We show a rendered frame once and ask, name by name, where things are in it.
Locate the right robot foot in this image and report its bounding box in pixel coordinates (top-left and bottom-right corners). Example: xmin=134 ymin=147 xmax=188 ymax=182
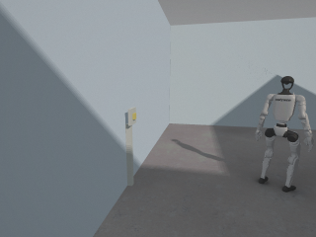
xmin=282 ymin=185 xmax=296 ymax=193

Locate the robot left thigh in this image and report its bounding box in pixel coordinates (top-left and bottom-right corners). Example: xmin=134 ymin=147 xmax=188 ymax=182
xmin=265 ymin=127 xmax=276 ymax=159

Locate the left robot forearm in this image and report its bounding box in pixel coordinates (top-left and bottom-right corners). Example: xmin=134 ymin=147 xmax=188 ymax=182
xmin=257 ymin=111 xmax=266 ymax=130

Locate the left robot upper arm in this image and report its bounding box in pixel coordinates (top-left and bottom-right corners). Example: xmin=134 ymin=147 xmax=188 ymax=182
xmin=261 ymin=94 xmax=275 ymax=117

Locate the robot left hand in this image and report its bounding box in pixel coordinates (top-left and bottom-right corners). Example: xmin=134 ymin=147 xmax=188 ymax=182
xmin=255 ymin=129 xmax=264 ymax=141

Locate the right robot upper arm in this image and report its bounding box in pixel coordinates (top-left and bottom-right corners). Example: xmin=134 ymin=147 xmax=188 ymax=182
xmin=295 ymin=95 xmax=306 ymax=119

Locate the robot right hand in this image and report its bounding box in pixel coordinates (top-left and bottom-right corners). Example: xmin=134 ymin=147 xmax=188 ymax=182
xmin=303 ymin=136 xmax=314 ymax=152

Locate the right robot forearm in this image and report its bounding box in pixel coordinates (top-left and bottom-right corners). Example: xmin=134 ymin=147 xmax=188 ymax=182
xmin=301 ymin=114 xmax=312 ymax=137

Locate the panel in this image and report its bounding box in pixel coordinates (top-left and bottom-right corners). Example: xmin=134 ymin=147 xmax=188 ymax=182
xmin=125 ymin=107 xmax=136 ymax=186

